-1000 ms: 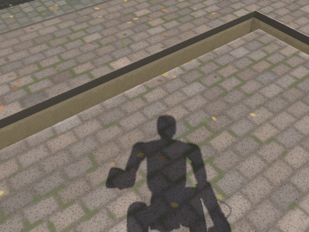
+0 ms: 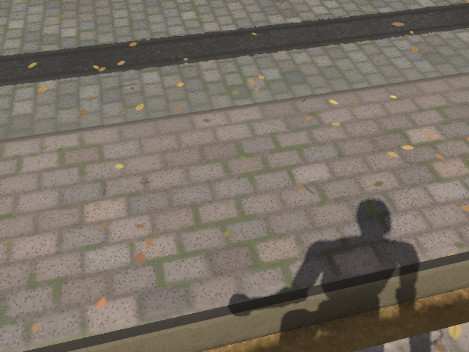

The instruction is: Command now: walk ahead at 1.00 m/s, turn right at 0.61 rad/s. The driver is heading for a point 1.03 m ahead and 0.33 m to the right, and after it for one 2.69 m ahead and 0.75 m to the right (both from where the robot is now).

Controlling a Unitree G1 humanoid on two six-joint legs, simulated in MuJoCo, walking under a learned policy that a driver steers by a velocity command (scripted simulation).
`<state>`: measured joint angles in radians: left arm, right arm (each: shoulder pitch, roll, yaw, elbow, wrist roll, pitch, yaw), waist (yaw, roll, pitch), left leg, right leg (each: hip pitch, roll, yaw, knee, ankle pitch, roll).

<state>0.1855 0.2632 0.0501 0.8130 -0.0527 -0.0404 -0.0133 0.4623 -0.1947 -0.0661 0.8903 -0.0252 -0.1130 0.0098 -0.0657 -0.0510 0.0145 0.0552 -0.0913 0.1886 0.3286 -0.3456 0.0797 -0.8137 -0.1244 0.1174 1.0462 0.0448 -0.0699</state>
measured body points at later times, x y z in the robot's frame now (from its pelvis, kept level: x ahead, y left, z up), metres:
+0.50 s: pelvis +0.45 -0.02 -0.02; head +0.46 -0.05 +0.43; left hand +0.59 +0.20 -0.13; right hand +0.61 -0.34 -0.05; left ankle +0.73 +0.10 -0.68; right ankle +0.31 -0.08 -0.73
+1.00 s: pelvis +0.85 -0.18 -0.01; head +0.87 -0.18 +0.44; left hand +1.18 -0.27 -0.05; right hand +0.56 -0.22 -0.11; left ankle +0.80 +0.06 -0.73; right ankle +0.93 -0.46 -0.65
